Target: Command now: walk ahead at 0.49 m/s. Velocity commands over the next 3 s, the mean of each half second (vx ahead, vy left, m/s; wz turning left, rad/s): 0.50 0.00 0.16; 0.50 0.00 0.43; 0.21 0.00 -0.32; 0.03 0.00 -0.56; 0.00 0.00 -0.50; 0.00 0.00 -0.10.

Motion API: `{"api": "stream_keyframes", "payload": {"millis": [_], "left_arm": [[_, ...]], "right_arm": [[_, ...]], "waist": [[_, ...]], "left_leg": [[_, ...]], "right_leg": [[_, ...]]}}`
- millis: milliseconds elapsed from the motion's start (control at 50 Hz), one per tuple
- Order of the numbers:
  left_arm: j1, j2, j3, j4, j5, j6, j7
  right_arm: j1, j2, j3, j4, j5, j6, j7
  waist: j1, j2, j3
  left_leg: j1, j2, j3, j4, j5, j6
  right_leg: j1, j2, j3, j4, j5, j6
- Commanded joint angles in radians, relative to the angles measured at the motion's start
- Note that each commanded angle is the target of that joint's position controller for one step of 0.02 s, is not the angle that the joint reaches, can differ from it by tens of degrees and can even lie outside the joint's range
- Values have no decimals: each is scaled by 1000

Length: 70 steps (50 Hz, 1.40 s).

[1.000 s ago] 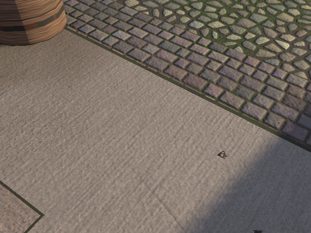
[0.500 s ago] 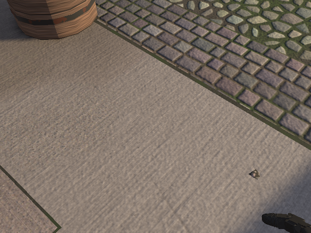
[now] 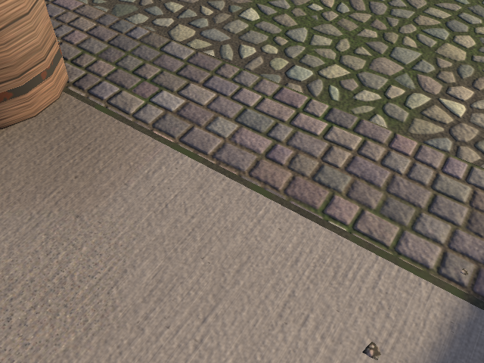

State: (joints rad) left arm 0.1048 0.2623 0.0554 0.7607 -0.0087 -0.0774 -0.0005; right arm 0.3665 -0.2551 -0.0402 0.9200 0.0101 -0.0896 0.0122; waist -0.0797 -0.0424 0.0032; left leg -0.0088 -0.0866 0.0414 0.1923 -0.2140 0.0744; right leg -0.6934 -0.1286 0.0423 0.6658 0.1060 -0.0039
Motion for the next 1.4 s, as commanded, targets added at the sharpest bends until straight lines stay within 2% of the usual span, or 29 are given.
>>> {"api": "stream_keyframes", "payload": {"millis": [20, 100, 160, 180, 200, 220, 240, 280, 400, 520, 620, 680, 720, 740, 760, 780, 800, 820, 860, 960, 1120, 1180, 1220, 1240, 1260, 1280, 1300, 1340, 1400], "left_arm": [[-157, 41, -3, -106, -7, -24, -22], [-184, 62, -3, -137, -12, -36, -49], [127, 163, 44, -52, -5, -37, -37], [326, 243, 64, -15, 9, -31, -23], [343, 278, 68, 6, 10, -29, -31], [328, 168, 42, -6, 5, -26, -27], [249, 137, 30, -15, 5, -26, -21], [133, 96, 18, -22, 13, -31, -24], [114, 106, 28, 33, 27, -58, -17], [148, 142, 34, 68, 19, -43, 8], [214, 172, 46, 107, -1, -4, 16], [174, 213, 58, 94, -8, 19, 27], [147, 215, 55, 81, -10, 31, 35], [183, 137, 28, 55, 24, 18, 32], [241, 46, -4, 6, 18, -21, 13], [118, 144, 15, -8, -17, -60, -5], [55, 155, 17, -34, -40, -76, -10], [52, 141, 16, -27, -23, -80, -3], [94, 152, 28, -4, 5, -55, 2], [59, 98, 15, -13, 13, -14, 3], [-87, 73, -2, -52, -1, -33, -37], [-45, 120, 15, -64, 7, -34, -58], [134, 174, 43, -26, 15, -38, -62], [232, 233, 59, -23, 24, -37, -52], [221, 300, 64, -48, 35, -28, -42], [233, 237, 51, -59, 25, -17, -37], [168, 204, 48, -92, 13, -2, -28], [81, 155, 31, -118, -3, 30, -11], [36, 168, 38, -138, 17, 52, -4]], "right_arm": [[55, -165, -33, -24, 5, 4, -7], [68, -185, -40, -9, 7, 27, -15], [13, -187, -36, -28, 2, 37, -19], [17, -144, -16, -60, -22, 31, -21], [158, -13, 18, -57, -9, 7, -7], [79, -138, -9, -47, 20, -12, -3], [-21, -178, -23, -80, 44, -22, -1], [-81, -150, -27, -88, 25, -13, -11], [-78, -84, -32, -100, 20, 47, -17], [-256, -56, -22, -166, 7, 32, 12], [-373, -55, -18, -253, 11, 34, 43], [-297, -99, -42, -269, 13, 41, 53], [-19, -193, -97, -207, 17, 47, 37], [92, -291, -124, -183, 18, 56, 12], [35, -335, -121, -220, 15, 43, 17], [51, -246, -97, -226, 9, 35, 23], [13, -203, -86, -226, 5, 26, 23], [-56, -178, -77, -236, 8, 20, 24], [-143, -119, -56, -264, -8, 18, 16], [-92, -151, -59, -229, -7, 6, -7], [-51, -154, -46, -164, -22, 17, -28], [-95, -177, -54, -165, -16, 36, -39], [-136, -179, -55, -183, -10, 56, -55], [-124, -169, -46, -207, -25, 55, -60], [16, -68, -19, -230, -53, 45, -47], [39, -118, -17, -216, -32, 35, -29], [-45, -168, -28, -234, -2, 36, -21], [-156, -168, -32, -259, -13, 59, -35], [-118, -120, -27, -268, -19, 87, -49]], "waist": [[-24, 79, 84], [2, 111, 71], [174, 129, -139], [233, 3, -306], [147, -260, -429], [197, -139, -364], [188, -88, -206], [122, 12, -67], [64, -13, 21], [124, 4, 65], [154, 6, 95], [84, -48, 14], [-69, -21, -133], [-73, 171, -221], [29, 328, -357], [-46, 178, -345], [-33, 133, -210], [23, 27, -118], [86, 56, -70], [79, 85, -22], [7, 107, 9], [47, 131, -18], [138, 118, -103], [172, 28, -205], [74, -222, -324], [116, -166, -471], [138, -85, -383], [111, 71, -177], [48, -29, -91]], "left_leg": [[18, 296, -137, -42, 233, 129], [126, 346, -149, 54, 397, 112], [34, 266, -75, 410, 764, 54], [-205, 200, -33, 742, 437, 20], [-597, 18, -83, 1043, -324, -31], [-706, 69, -198, 1138, -350, -16], [-750, 114, -175, 1134, -258, -8], [-675, 189, -148, 1028, -116, -24], [-664, 220, -180, 888, 61, -63], [-663, 199, -89, 559, 321, -58], [-738, 179, -27, 451, 197, -17], [-563, 92, 60, 447, 44, 38], [-160, 18, 58, 358, 85, 105], [136, 215, -249, 355, 138, 173], [409, 422, -844, 175, -58, 383], [401, 413, -824, 98, -95, 331], [282, 380, -670, 98, -39, 288], [115, 334, -549, 95, 74, 251], [-75, 280, -410, 62, 241, 219], [-156, 242, -231, -2, 446, 198], [-74, 228, -58, 52, 564, 79], [42, 268, -61, 192, 749, 70], [48, 230, -31, 449, 868, 27], [-100, 165, 2, 722, 611, -25], [-484, -25, -7, 1106, -310, -113], [-599, -35, -169, 1265, -456, -126], [-662, 26, -198, 1279, -381, -116], [-664, 87, -159, 1151, -273, -116], [-516, 90, -118, 889, -236, -126]], "right_leg": [[-37, 30, -32, -92, 3, -7], [10, 67, -46, -162, -140, -50], [503, 125, -88, -190, -132, -130], [842, -86, 150, -146, -92, -202], [1147, -286, 633, -266, -304, -354], [1102, -263, 636, -330, -402, -307], [955, -233, 463, -354, -340, -260], [695, -159, 261, -424, -173, -222], [538, -115, 7, -547, -30, -207], [600, -90, -160, -565, -8, -161], [802, -160, -200, -474, 115, -146], [835, -162, -242, -284, 553, -112], [688, -100, -277, 103, 568, -60], [398, -27, -275, 433, -3, -17], [18, 192, -83, 743, -698, 27], [-93, 134, 69, 776, -657, -1], [-130, 93, 53, 723, -571, -25], [-80, 46, 47, 624, -495, -25], [53, -8, 40, 510, -420, -8], [33, -18, -7, 299, -228, 47], [139, 75, -56, -96, 102, -5], [136, 120, -66, -123, -85, -46], [316, 175, -98, -210, -63, -83], [550, 58, 60, -200, 276, -146], [896, -208, 451, -133, 685, -354], [999, -256, 621, -201, 543, -433], [909, -207, 522, -229, 334, -388], [615, -121, 391, -309, 69, -303], [367, -22, 305, -373, -28, -260]]}}
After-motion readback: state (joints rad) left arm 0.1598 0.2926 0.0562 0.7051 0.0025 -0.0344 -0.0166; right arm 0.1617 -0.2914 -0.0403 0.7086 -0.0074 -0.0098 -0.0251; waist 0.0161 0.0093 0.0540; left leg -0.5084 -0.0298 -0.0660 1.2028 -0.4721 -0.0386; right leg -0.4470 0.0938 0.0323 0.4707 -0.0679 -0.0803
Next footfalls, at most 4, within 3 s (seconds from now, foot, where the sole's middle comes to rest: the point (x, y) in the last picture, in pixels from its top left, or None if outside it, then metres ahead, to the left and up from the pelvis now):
0.16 right None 0.29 -0.15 -0.78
0.72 left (188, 345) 0.56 0.12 -0.78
1.24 right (214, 241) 0.89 0.04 -0.78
1.68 left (144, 258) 0.84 0.26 -0.78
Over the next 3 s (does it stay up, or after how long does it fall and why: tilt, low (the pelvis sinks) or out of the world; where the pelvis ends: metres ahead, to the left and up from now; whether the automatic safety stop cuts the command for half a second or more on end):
stays up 0.79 0.13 -0.01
